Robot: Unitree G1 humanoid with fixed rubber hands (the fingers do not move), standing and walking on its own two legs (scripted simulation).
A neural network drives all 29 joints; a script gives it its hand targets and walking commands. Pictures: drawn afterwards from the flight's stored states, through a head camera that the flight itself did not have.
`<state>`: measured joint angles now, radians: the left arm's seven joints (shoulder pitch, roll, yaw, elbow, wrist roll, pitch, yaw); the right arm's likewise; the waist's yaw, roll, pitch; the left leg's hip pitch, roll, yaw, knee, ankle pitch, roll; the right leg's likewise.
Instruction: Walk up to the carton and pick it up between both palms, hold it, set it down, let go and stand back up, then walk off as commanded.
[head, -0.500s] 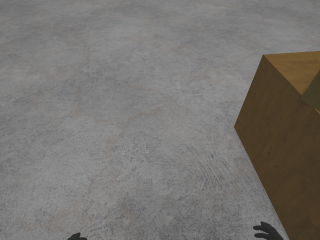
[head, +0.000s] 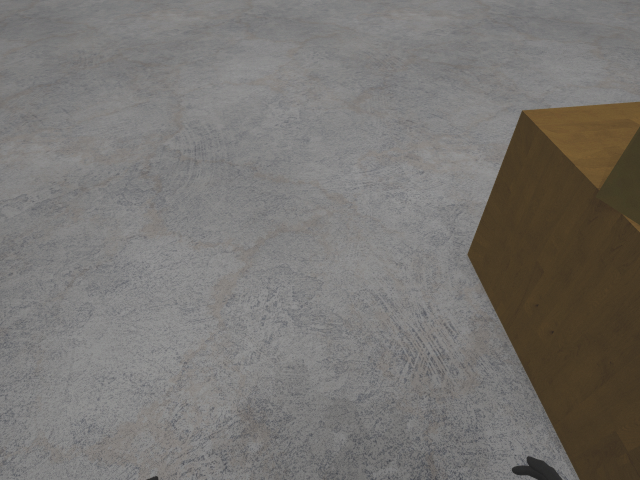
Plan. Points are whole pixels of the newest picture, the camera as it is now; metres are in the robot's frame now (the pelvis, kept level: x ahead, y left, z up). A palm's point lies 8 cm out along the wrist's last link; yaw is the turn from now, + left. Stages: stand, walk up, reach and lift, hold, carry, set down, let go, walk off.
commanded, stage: stand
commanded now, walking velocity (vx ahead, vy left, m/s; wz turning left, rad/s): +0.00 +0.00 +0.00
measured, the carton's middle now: out of the picture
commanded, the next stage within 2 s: walk up in 0.20 s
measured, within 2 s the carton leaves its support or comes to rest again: neither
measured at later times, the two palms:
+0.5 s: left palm out of the picture +0.10 +0.26 -0.10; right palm out of the picture +0.10 -0.29 -0.09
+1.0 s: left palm (164, 461) +0.19 +0.22 -0.08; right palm out of the picture +0.17 -0.42 -0.08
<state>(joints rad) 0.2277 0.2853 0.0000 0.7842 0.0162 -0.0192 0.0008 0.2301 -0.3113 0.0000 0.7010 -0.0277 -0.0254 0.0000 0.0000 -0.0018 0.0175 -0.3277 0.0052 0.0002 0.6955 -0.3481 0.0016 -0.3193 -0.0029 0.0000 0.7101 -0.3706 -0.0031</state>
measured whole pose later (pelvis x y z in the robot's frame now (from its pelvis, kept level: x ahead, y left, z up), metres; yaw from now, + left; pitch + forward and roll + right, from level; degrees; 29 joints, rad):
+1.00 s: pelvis +0.11 -0.08 +0.01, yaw -16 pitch +0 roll +1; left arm 0.42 0.40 0.02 0.82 -0.01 -0.02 -0.04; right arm 0.14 -0.46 0.00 0.75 -0.03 -0.05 0.04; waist 0.03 0.05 0.04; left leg -0.59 0.00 0.03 0.88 -0.43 0.00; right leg -0.23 0.01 0.07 0.63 -0.40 -0.02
